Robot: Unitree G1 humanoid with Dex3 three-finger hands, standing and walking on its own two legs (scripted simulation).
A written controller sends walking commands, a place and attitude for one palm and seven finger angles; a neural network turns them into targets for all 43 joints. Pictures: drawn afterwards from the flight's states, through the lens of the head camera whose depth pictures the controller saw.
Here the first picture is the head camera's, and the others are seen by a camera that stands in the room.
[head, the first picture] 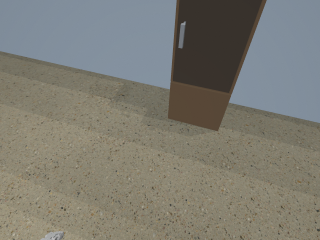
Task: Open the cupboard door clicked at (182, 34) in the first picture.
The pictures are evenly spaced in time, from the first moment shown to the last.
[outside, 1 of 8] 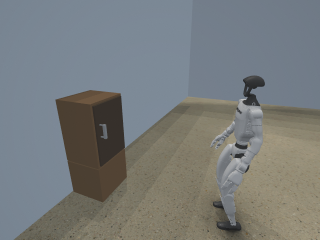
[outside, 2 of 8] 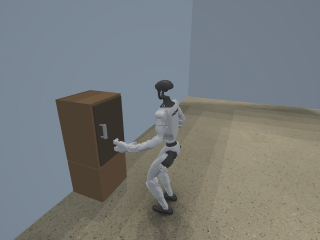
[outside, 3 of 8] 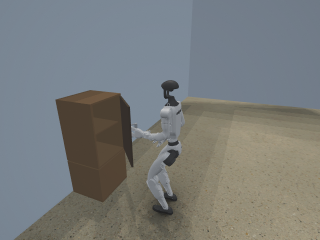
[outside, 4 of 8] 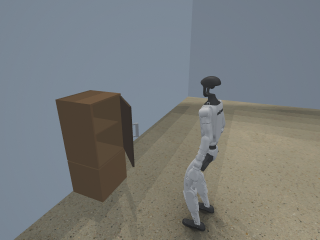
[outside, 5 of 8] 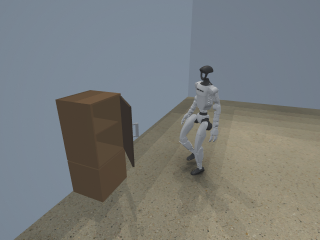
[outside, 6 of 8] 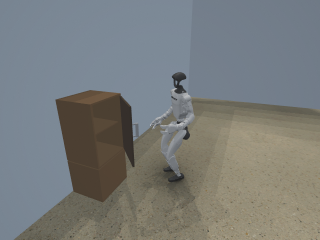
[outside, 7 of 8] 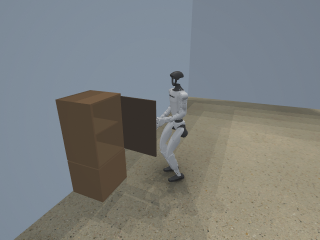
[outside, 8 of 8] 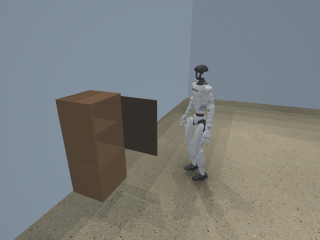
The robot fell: no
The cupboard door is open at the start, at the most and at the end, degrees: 0 89 89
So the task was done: yes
